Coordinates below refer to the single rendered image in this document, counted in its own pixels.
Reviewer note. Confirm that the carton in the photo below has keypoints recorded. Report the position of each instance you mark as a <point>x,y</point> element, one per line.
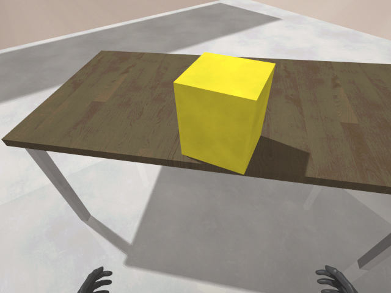
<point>221,103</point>

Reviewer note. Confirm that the table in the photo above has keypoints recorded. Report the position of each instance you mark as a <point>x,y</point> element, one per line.
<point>326,123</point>

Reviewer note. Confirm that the right robot hand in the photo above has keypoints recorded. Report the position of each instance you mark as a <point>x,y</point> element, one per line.
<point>340,282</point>

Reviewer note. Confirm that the left robot hand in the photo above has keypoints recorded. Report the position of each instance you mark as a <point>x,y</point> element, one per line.
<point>90,283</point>

